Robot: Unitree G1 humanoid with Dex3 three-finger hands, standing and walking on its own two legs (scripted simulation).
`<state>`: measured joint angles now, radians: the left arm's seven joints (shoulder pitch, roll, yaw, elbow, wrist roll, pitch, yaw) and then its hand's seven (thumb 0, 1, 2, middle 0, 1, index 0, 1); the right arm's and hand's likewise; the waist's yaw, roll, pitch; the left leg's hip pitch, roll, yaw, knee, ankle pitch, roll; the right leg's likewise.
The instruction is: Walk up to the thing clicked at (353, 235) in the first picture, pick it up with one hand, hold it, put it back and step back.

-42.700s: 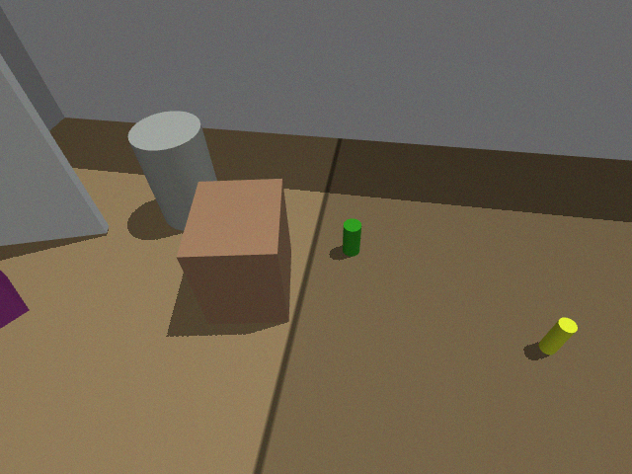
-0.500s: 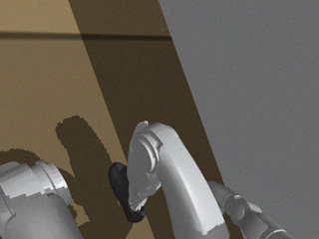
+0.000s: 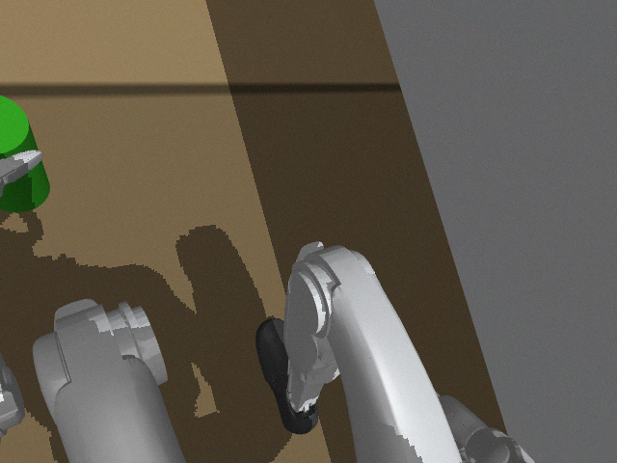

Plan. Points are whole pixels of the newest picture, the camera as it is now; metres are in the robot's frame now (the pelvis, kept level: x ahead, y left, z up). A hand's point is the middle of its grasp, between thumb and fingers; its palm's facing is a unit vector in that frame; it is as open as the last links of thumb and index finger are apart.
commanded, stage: settle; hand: left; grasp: from the side
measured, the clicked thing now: (3, 160) +0.50 +0.26 -0.19
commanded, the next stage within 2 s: lift in 1.26 s
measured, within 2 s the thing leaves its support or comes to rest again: neither
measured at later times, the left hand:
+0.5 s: hand out of the picture +0.49 +0.28 -0.05, palm faces +0.18 -0.98 -0.09, open 7.1 cm
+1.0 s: hand out of the picture +0.49 +0.27 -0.02, palm faces +0.18 -0.98 -0.09, open 7.1 cm
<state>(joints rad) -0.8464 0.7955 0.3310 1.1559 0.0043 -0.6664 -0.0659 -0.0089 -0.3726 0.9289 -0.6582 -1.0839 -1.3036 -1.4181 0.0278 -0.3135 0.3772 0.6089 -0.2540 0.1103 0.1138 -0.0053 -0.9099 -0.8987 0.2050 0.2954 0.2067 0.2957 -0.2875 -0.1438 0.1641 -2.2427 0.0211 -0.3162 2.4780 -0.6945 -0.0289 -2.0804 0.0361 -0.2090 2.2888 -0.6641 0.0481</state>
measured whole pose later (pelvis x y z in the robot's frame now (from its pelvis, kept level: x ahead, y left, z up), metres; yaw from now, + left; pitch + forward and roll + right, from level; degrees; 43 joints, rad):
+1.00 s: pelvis +0.01 -0.01 +0.03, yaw +6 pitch +34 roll -7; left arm -0.79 0.56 0.40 0.95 -0.05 -0.46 -0.18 0.00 -0.51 1.08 -0.68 -1.18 -1.33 -1.53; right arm 0.15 -0.29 0.11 0.65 -0.09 0.06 0.05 0.00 -0.91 -0.90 0.20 0.30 0.21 0.30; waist -0.22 -0.01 -0.04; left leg -2.22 0.04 -0.16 2.31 -0.69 -0.03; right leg -2.14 0.01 -0.09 2.24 -0.69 0.02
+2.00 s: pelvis +0.02 -0.01 +0.12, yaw +10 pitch +35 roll -4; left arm -0.55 0.42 0.32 0.65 -0.13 -0.34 -0.20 0.00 -0.57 1.11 -0.68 -1.26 -1.51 -1.68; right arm 0.15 -0.27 0.03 0.61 0.00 -0.03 0.00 0.00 -0.94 -0.91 0.20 0.30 0.21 0.30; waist -0.12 0.04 -0.17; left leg -1.96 0.04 -0.08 2.02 -0.67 -0.01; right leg -1.90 -0.01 -0.04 1.98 -0.68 0.02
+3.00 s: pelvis +0.06 +0.00 +0.36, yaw +13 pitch +15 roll -2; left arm -0.22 0.28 0.17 0.55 -0.18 -0.31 -0.20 -0.01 -0.46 1.05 -0.65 -1.20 -1.39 -1.54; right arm 0.23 -0.24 0.04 0.66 0.02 -0.09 -0.07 0.01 -0.91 -0.90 0.20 0.30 0.21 0.30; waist -0.05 0.01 -0.09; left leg -0.93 0.05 -0.03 1.14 -0.47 -0.01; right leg -0.88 -0.01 -0.04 1.10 -0.48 0.02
